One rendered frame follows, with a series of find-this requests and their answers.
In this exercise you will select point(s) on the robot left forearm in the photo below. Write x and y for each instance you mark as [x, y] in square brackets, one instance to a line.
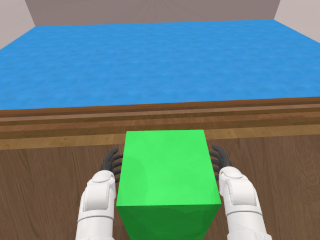
[96, 211]

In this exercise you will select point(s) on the right robot hand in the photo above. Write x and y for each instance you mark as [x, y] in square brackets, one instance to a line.
[223, 159]

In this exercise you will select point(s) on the carton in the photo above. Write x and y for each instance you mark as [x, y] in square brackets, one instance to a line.
[167, 188]

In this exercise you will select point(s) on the left robot hand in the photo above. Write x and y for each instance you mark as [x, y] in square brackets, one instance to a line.
[108, 164]

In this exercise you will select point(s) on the robot right forearm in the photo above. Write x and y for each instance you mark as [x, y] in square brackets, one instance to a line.
[242, 207]

